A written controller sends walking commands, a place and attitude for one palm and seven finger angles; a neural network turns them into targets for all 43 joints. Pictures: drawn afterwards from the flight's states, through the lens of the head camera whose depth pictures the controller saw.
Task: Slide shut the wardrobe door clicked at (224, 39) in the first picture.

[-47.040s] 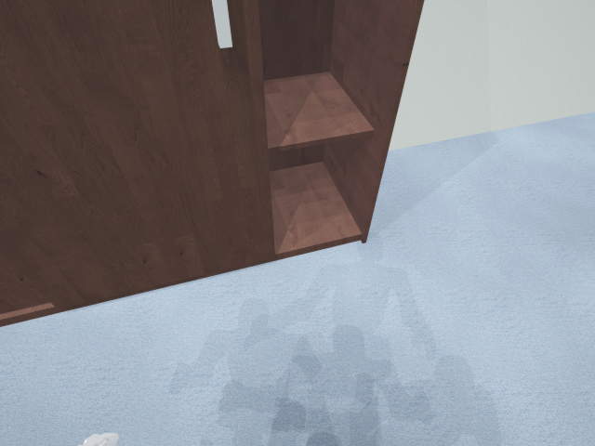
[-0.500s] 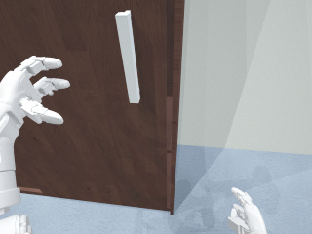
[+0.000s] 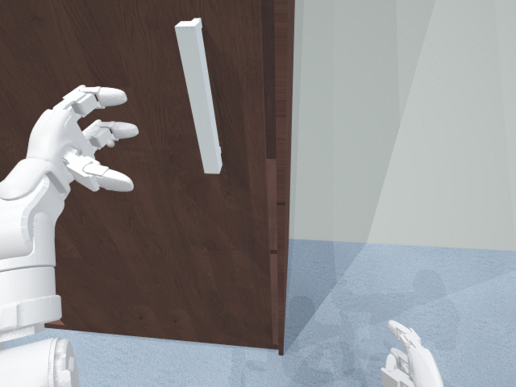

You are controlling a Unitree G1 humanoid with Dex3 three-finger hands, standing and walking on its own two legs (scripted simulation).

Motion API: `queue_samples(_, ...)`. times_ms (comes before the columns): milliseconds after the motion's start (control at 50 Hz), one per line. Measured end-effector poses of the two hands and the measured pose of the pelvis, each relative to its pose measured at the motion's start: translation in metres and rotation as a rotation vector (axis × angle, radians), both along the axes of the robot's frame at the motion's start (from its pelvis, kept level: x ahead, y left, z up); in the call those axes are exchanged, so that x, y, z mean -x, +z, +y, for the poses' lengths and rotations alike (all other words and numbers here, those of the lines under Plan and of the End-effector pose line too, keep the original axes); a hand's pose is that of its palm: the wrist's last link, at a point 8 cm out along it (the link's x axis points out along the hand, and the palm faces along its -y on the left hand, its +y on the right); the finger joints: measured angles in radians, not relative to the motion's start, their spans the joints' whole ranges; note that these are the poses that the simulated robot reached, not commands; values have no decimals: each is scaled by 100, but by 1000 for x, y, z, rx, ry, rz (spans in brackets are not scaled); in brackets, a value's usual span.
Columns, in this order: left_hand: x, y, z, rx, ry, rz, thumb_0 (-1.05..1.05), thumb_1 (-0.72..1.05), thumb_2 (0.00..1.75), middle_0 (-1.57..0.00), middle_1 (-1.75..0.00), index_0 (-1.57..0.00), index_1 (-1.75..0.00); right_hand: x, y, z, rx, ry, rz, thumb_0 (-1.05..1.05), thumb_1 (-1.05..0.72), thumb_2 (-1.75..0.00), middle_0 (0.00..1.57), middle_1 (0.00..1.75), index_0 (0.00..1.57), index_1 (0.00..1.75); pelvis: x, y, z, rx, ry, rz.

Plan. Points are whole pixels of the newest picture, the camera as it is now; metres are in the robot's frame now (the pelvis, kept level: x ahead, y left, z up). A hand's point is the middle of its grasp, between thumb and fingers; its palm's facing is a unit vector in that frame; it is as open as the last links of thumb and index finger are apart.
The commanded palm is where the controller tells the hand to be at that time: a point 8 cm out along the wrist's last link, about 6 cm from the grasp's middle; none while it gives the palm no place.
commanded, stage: move the hooked fingers beside the handle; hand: left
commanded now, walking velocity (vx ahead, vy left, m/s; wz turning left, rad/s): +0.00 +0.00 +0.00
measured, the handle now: (205, 102) +0.46 +0.13 +0.26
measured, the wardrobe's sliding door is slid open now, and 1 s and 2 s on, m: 0.02 0.02 0.02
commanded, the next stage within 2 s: feel for the door with the fingertips in 1.54 s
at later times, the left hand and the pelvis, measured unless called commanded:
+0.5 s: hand (140, 130) +0.38 +0.21 +0.26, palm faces +0.03 -1.00 -0.02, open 14.0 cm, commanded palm +0.36 +0.26 +0.26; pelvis +0.01 +0.01 +0.00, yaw -1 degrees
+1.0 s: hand (162, 124) +0.40 +0.19 +0.25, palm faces +0.04 -1.00 -0.02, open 14.0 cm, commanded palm +0.38 +0.24 +0.26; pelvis +0.01 +0.01 +0.00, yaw -1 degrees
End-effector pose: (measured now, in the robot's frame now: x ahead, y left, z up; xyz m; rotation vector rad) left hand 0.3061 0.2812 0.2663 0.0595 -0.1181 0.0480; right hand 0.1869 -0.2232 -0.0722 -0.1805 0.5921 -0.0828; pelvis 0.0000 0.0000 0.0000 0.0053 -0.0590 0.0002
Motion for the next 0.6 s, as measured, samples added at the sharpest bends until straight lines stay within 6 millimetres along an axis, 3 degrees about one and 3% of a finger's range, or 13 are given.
queue_samples(320,-32,-5,-7,23,-7,25,-1,-50,30,-30,-120,-30,-120,12,-4,-11,22,-50,48,2,-90,-90,20,30,20,30,-3,1,2,2,-7,15)
queue_samples(600,-59,-11,-23,42,-10,56,-1,-50,30,-30,-120,-30,-120,22,-10,-7,19,-76,95,2,-90,-90,20,30,20,30,-7,2,7,3,-15,26)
